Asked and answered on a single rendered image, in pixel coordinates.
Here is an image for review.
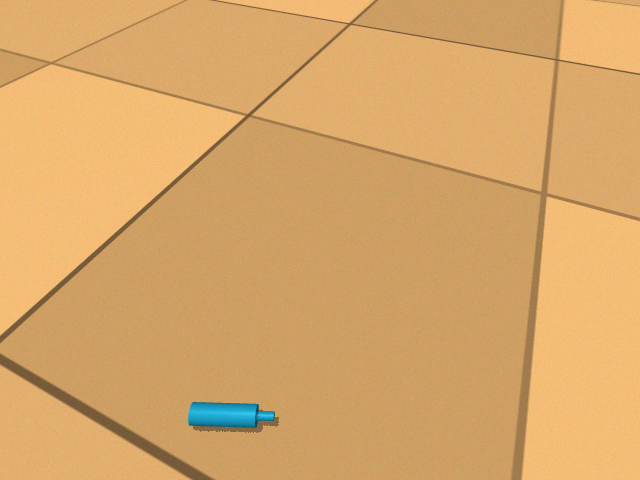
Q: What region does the bottle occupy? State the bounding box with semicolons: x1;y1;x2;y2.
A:
188;402;275;428

